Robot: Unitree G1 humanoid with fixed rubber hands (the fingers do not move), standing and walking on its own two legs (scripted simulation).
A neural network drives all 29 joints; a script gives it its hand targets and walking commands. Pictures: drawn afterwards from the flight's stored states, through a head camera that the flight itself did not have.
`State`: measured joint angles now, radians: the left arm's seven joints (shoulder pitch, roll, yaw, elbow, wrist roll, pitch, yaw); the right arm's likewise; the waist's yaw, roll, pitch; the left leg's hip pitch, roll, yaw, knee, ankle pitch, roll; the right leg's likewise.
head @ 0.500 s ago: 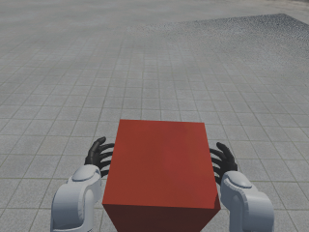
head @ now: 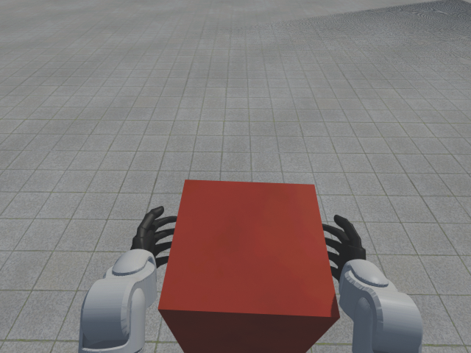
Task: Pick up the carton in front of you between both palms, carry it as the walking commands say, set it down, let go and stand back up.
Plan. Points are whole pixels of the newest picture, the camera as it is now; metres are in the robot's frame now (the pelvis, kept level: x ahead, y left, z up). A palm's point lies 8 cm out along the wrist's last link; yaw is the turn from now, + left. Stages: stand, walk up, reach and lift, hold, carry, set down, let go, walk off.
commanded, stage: carry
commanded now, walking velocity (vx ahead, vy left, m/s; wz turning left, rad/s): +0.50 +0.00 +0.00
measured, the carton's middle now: (245, 273) +0.27 +0.00 +0.02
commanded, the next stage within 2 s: none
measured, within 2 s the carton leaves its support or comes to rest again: neither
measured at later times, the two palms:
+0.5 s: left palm (176, 133) +0.57 +0.17 +0.10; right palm (306, 137) +0.56 -0.13 +0.10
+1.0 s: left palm (193, 92) +0.73 +0.15 +0.12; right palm (306, 97) +0.72 -0.15 +0.12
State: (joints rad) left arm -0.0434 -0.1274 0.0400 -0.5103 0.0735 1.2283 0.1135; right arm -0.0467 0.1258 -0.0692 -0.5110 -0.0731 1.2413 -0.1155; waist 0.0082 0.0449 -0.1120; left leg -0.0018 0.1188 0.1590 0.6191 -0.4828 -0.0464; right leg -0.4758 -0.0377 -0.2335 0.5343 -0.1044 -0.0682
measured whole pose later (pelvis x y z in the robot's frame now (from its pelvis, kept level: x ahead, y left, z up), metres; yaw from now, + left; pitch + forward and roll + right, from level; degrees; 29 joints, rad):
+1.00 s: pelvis +0.48 +0.00 +0.02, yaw -1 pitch +3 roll +0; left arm -0.07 -0.13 0.06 -0.44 0.08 1.24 0.11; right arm -0.08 0.13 -0.07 -0.44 -0.09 1.25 -0.11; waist 0.00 0.02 -0.15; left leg -0.21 0.06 0.19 0.49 -0.32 0.01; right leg -0.25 -0.06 -0.16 0.48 -0.28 0.01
